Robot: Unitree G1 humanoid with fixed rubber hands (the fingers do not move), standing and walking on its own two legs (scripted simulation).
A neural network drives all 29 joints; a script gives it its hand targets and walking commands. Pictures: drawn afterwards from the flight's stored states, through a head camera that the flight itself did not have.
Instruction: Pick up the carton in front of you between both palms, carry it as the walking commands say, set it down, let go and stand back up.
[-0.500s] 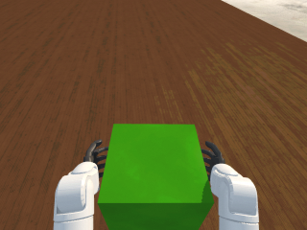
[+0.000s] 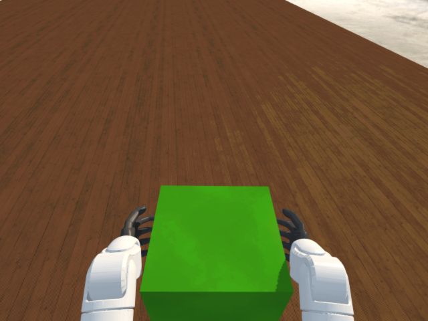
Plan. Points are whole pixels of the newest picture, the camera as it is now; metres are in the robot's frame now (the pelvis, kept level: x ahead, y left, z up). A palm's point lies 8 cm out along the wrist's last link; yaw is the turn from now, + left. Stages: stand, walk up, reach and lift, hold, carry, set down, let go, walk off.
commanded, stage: carry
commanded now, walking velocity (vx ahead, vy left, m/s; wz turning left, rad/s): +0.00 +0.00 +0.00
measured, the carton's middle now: (213, 266) +0.27 +0.00 +0.00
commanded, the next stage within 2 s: hold in 1.06 s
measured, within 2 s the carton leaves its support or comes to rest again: neither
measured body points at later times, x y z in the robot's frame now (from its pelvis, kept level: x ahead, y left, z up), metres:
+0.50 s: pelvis -0.04 +0.01 +0.00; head -0.05 +0.01 +0.45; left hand +0.28 +0.16 +0.04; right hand +0.28 -0.15 +0.04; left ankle -0.04 +0.10 -0.74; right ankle -0.01 -0.10 -0.74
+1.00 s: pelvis -0.04 +0.02 +0.00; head -0.06 +0.02 +0.45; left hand +0.27 +0.17 +0.04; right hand +0.27 -0.14 +0.04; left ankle -0.04 +0.10 -0.74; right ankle -0.01 -0.10 -0.74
